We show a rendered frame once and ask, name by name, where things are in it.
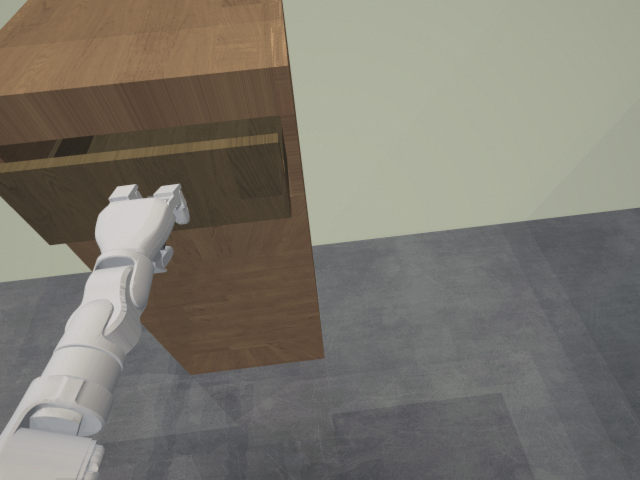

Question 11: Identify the drawer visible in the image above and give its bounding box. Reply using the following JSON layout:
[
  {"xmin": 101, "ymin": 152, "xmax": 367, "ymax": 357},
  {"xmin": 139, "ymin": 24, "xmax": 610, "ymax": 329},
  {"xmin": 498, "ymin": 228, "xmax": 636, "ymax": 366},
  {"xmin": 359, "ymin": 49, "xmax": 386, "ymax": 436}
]
[{"xmin": 0, "ymin": 115, "xmax": 292, "ymax": 245}]

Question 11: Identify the left robot forearm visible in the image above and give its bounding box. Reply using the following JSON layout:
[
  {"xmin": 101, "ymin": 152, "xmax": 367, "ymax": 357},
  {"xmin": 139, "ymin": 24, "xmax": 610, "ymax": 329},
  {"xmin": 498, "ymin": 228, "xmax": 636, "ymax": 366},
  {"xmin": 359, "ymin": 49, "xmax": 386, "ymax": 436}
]
[{"xmin": 0, "ymin": 250, "xmax": 154, "ymax": 455}]

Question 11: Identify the robot left upper arm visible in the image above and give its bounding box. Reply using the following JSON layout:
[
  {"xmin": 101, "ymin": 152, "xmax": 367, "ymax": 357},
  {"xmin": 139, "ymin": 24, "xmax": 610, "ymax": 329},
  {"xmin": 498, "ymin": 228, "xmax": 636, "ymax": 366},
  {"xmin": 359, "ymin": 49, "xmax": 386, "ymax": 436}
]
[{"xmin": 0, "ymin": 427, "xmax": 105, "ymax": 480}]

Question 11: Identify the cabinet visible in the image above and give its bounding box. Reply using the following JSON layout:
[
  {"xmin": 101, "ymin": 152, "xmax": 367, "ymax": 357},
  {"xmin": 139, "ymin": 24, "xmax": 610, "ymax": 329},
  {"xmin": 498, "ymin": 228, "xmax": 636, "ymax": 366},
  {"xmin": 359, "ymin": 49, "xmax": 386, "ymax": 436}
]
[{"xmin": 0, "ymin": 0, "xmax": 325, "ymax": 375}]

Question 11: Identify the left robot hand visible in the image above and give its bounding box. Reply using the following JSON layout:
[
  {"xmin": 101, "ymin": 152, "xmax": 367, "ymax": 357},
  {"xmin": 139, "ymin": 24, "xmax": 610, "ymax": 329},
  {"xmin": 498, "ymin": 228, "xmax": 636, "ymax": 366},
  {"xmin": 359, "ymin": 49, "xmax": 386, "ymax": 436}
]
[{"xmin": 95, "ymin": 184, "xmax": 190, "ymax": 273}]

